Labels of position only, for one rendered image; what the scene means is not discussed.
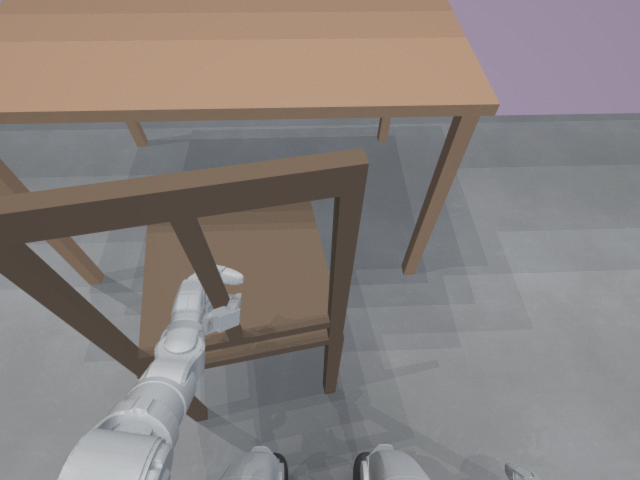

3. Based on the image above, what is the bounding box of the table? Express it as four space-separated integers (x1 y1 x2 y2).
0 0 500 285

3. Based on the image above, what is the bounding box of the left robot shin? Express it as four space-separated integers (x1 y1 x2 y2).
251 446 277 458

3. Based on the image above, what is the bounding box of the left robot forearm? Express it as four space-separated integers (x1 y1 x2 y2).
55 320 205 480

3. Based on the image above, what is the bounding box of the right robot thigh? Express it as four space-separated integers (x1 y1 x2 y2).
360 450 430 480

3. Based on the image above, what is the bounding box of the left robot hand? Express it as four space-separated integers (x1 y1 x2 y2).
170 265 244 335

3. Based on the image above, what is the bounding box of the robot left upper arm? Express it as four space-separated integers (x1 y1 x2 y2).
61 428 174 480

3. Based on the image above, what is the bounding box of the chair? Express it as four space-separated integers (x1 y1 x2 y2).
0 148 369 422

